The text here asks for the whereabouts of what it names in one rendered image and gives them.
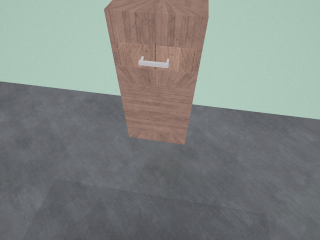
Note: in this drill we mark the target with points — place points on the drawer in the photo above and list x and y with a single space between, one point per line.
180 59

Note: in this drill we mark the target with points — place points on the handle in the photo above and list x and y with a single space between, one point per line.
142 62

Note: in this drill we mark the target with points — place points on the cabinet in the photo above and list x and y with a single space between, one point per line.
157 103

